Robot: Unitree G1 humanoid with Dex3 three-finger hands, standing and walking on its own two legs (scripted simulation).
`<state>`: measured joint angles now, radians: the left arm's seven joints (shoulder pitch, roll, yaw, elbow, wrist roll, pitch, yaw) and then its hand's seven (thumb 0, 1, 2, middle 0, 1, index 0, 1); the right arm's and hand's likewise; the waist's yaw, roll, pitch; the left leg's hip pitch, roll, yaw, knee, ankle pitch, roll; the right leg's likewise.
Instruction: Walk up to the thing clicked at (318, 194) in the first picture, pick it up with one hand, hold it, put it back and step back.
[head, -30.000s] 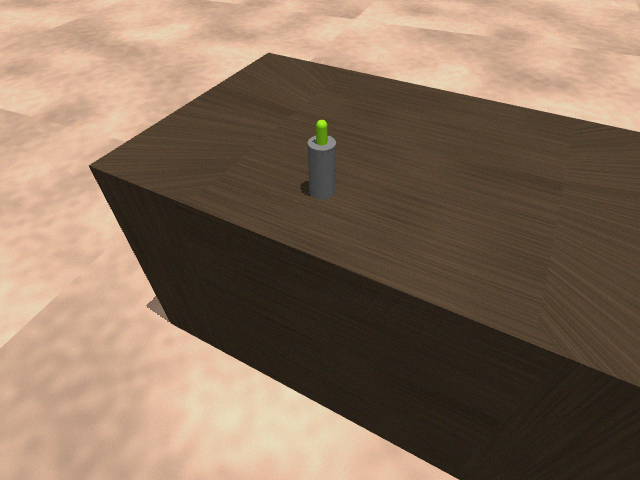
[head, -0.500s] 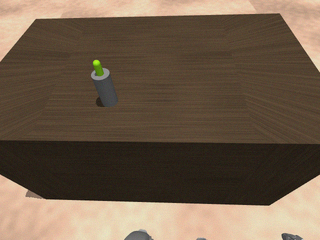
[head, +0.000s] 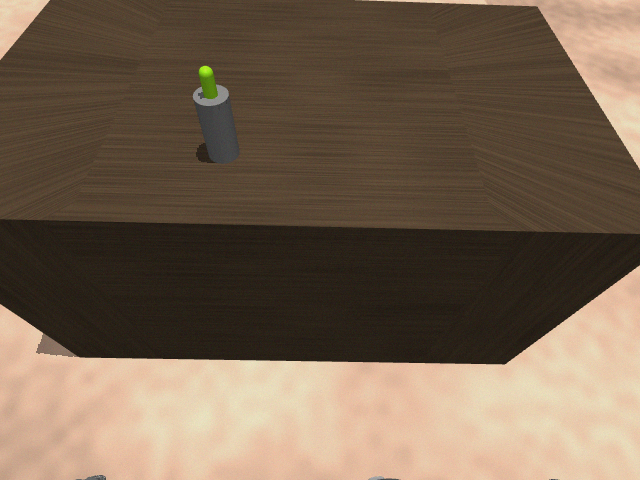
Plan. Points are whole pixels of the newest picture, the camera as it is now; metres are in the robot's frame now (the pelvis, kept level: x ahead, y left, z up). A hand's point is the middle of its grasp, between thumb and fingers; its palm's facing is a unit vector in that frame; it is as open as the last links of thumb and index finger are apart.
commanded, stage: step back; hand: left
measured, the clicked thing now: (215, 114) +0.68 +0.20 +0.02
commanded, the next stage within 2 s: none
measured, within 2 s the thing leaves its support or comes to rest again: neither
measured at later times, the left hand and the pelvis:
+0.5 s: hand out of the picture +0.00 +0.29 -0.15, palm faces +0.01 -0.92 -0.39, open 7.4 cm; pelvis -0.13 +0.02 +0.00, yaw +1 degrees
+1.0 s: hand out of the picture -0.19 +0.24 -0.13, palm faces -0.04 -0.90 -0.43, open 7.4 cm; pelvis -0.29 -0.02 +0.00, yaw -1 degrees
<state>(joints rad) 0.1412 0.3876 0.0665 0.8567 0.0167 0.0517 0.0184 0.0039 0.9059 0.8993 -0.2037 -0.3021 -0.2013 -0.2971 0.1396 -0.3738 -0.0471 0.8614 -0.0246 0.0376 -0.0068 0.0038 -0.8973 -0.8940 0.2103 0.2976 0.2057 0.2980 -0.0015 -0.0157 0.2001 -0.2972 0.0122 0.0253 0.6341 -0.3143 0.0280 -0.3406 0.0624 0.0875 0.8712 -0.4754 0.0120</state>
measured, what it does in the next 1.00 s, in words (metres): walks backwards: right foot, then left foot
